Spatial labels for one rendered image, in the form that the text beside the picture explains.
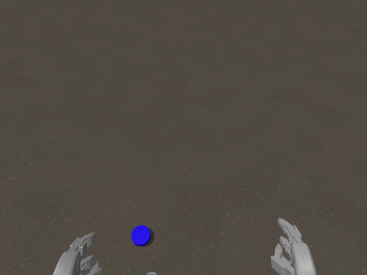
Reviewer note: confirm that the right robot hand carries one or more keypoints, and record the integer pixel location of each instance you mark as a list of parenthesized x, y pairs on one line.
[(298, 253)]

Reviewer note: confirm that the left robot hand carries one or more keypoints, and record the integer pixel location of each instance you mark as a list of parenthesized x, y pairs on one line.
[(69, 263)]

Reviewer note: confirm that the tin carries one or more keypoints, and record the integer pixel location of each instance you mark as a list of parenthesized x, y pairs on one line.
[(141, 235)]

